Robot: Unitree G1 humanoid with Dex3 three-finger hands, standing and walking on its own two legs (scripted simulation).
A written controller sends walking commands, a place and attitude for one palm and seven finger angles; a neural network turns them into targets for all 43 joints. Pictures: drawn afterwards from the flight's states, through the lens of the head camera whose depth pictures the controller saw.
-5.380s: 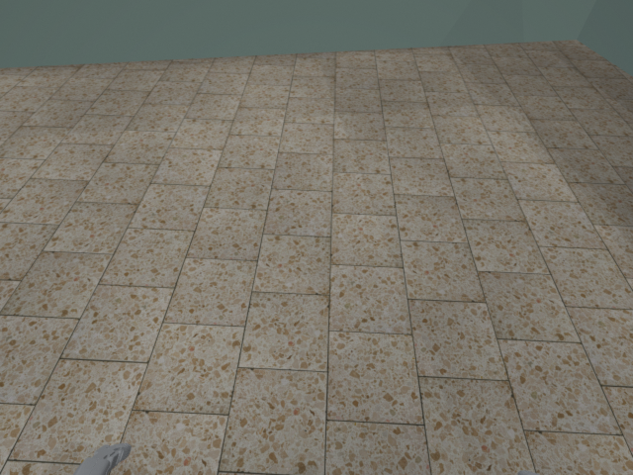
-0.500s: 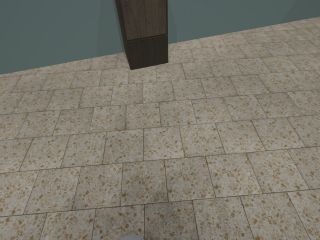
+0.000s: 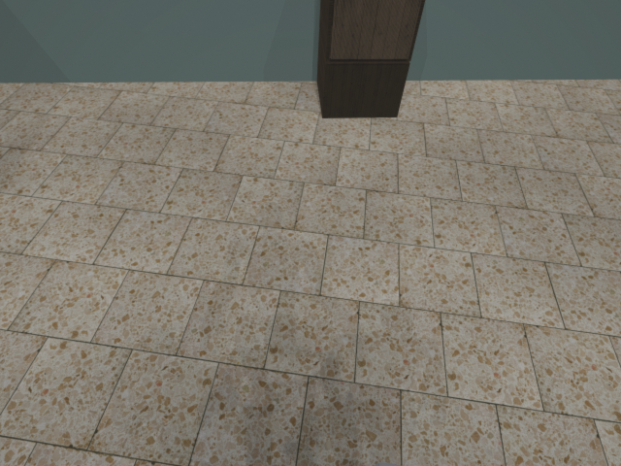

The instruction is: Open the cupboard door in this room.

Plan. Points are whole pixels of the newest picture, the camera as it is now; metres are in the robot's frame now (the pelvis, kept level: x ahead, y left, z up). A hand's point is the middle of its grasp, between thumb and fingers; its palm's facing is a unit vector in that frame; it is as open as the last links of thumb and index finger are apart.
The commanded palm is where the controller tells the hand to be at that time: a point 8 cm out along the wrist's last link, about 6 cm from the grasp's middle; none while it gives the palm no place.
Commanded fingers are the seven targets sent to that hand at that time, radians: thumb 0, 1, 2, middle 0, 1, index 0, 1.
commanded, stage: turn or walk to find it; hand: left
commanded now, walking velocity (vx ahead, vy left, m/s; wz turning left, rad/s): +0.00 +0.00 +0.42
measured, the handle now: out of the picture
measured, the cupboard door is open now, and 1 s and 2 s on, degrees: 0 0 0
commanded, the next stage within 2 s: stand and wait in 0.44 s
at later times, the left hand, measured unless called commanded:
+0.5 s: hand out of the picture -0.03 +0.17 -0.17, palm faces +0.26 -0.94 -0.23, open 7.3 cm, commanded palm none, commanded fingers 0.00 0.90 0.90 -0.20 -0.30 -0.20 -0.30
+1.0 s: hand out of the picture -0.08 +0.19 -0.17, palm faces +0.28 -0.93 -0.24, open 7.3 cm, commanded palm none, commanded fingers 0.00 0.90 0.90 -0.20 -0.30 -0.20 -0.30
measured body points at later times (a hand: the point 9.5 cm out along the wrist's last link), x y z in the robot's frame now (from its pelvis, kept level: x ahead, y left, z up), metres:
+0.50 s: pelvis -0.03 -0.03 +0.00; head +0.00 -0.03 +0.45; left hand -0.04 +0.22 -0.15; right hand +0.07 -0.28 -0.16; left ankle -0.09 +0.11 -0.70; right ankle +0.00 -0.14 -0.74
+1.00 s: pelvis -0.06 +0.00 +0.00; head -0.06 -0.01 +0.45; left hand -0.10 +0.24 -0.16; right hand +0.05 -0.20 -0.16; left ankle -0.08 +0.10 -0.74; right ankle -0.04 -0.12 -0.74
